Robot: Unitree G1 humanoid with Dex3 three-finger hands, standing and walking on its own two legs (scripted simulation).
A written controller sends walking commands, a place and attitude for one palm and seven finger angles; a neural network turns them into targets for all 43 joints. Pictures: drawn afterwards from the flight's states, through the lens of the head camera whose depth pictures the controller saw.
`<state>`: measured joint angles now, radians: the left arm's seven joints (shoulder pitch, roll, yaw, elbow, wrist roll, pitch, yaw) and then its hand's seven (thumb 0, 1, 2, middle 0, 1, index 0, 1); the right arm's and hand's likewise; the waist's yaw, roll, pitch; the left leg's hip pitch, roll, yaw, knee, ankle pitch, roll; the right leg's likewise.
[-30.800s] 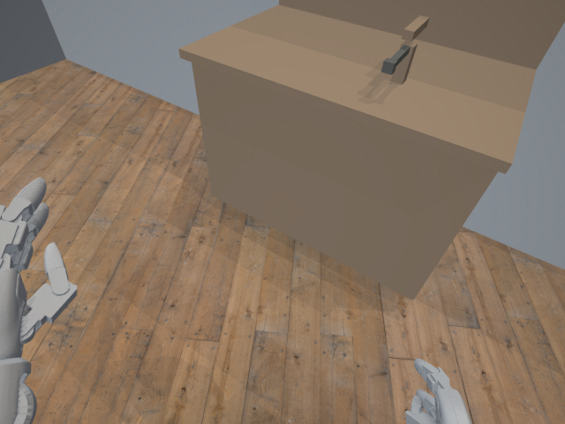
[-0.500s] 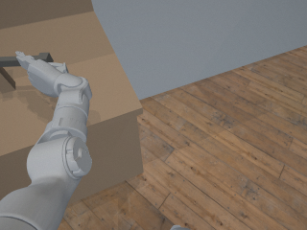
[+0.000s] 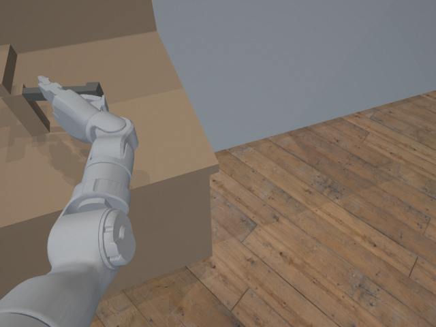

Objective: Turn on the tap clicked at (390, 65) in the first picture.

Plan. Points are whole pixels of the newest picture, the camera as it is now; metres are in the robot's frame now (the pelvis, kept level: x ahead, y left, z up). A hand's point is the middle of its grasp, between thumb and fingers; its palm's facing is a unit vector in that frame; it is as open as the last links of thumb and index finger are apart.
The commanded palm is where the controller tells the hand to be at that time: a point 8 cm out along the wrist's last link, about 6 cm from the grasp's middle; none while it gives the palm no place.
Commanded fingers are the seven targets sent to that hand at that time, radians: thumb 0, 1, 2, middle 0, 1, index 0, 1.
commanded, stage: lift the hand up off the lever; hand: left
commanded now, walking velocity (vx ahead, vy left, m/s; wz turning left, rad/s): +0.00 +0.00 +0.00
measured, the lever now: (93, 92) +0.55 +0.23 +0.13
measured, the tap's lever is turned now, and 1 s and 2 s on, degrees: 73 73 73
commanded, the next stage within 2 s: draw the hand back beside the body in 1.96 s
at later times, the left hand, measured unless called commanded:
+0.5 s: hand (96, 99) +0.48 +0.20 +0.16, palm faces +0.81 -0.57 -0.12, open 7.8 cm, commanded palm +0.43 +0.22 +0.17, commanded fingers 0.00 0.90 0.90 -0.15 -0.15 -0.15 -0.15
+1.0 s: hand (88, 90) +0.47 +0.20 +0.20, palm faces +0.82 -0.55 -0.12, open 7.8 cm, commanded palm +0.41 +0.21 +0.19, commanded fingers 0.00 0.90 0.90 -0.15 -0.15 -0.15 -0.15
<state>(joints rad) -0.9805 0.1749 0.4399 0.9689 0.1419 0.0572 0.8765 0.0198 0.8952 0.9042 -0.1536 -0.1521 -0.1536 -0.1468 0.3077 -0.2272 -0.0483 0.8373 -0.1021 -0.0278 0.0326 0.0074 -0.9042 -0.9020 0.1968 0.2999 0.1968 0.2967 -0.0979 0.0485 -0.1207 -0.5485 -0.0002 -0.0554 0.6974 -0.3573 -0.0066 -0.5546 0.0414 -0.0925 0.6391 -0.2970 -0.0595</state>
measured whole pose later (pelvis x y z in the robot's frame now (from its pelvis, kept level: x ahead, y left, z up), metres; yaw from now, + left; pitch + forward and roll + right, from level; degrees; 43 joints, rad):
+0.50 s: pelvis -0.01 +0.00 +0.00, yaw -1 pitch +11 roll -1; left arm -1.00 0.18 0.48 0.95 0.14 0.14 0.89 0.02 0.89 0.90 -0.16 -0.15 -0.16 -0.15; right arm 0.30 -0.22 -0.04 0.85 -0.10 -0.03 0.02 0.01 -0.90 -0.90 0.20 0.30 0.20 0.30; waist -0.09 0.05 -0.12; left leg -0.52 0.00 -0.04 0.66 -0.33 -0.01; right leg -0.53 0.04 -0.08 0.61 -0.27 -0.06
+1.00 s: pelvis -0.02 -0.01 +0.01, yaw -1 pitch +9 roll +0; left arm -1.03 0.20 0.47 0.93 0.15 0.18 0.89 0.02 0.89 0.90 -0.16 -0.15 -0.16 -0.15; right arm 0.26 -0.22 -0.04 0.84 -0.09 -0.04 0.00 0.01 -0.90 -0.90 0.20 0.30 0.20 0.30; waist -0.08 0.05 -0.11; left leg -0.49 0.00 -0.04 0.63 -0.30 -0.01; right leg -0.51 0.04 -0.08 0.59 -0.24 -0.07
